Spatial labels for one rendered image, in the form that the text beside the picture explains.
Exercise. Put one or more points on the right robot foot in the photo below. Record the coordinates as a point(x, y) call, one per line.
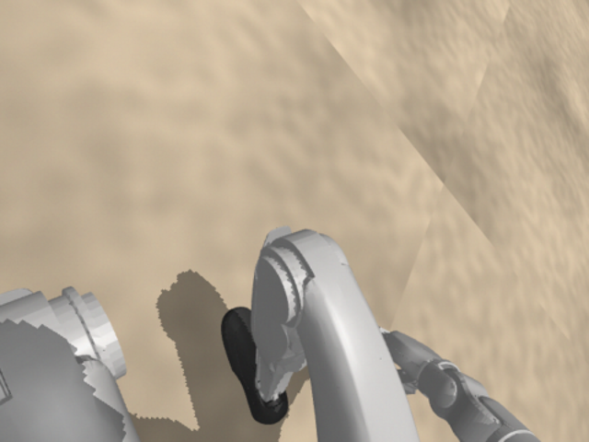
point(240, 349)

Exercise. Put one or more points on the right robot arm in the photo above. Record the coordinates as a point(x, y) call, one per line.
point(466, 405)

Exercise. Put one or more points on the right robot hand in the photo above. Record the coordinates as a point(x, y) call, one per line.
point(411, 355)

